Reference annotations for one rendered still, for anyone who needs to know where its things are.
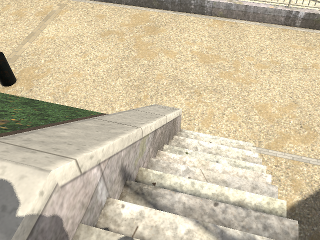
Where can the stairs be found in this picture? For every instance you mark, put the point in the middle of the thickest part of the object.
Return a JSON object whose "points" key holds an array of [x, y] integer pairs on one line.
{"points": [[200, 187]]}

